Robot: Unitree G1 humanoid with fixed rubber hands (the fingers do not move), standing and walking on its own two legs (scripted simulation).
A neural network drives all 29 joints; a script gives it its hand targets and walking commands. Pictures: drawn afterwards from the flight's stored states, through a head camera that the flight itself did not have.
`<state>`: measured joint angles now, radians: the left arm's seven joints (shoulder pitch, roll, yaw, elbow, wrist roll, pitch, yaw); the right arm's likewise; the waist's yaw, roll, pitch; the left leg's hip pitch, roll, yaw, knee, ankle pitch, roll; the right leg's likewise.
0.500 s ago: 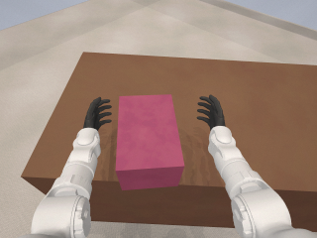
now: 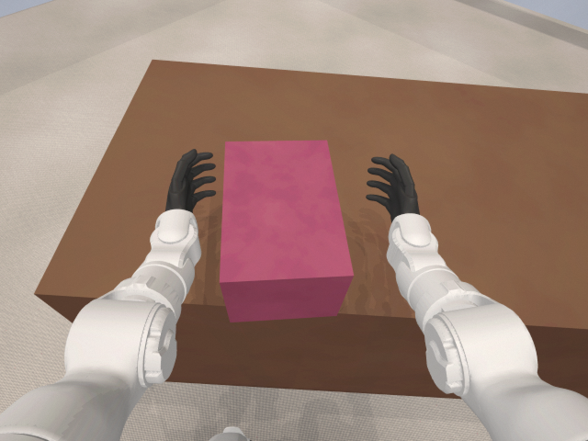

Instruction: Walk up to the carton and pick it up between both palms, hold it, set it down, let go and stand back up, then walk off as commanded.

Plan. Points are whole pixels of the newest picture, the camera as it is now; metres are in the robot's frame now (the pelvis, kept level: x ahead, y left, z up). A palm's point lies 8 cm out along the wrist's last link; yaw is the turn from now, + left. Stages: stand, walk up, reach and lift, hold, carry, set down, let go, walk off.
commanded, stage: reach and lift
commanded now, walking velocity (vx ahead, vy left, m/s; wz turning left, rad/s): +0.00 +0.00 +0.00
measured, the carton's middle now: (280, 227) +0.43 +0.05 -0.01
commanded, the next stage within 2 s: none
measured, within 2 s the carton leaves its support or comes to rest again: leaves its support in 1.72 s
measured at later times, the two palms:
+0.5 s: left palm (192, 203) +0.42 +0.18 +0.05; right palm (372, 211) +0.43 -0.09 +0.05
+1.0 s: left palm (197, 213) +0.39 +0.17 +0.06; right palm (379, 230) +0.39 -0.09 +0.06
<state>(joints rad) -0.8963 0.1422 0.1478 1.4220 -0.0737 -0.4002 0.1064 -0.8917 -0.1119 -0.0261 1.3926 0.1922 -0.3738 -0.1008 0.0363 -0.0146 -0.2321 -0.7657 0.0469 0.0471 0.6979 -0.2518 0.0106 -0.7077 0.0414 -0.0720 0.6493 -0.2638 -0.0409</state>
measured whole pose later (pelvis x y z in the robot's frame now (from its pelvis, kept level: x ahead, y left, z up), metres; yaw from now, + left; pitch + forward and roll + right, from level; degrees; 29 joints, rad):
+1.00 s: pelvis +0.03 +0.00 +0.03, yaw +0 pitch +6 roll -1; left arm -0.63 -0.17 0.60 0.85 0.54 -0.25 0.07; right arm -0.60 0.23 -0.63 0.98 -0.49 -0.45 -0.11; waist 0.04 -0.05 0.01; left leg -0.33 0.04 0.06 0.39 -0.17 0.01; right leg -0.25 0.05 -0.06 0.28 -0.14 -0.04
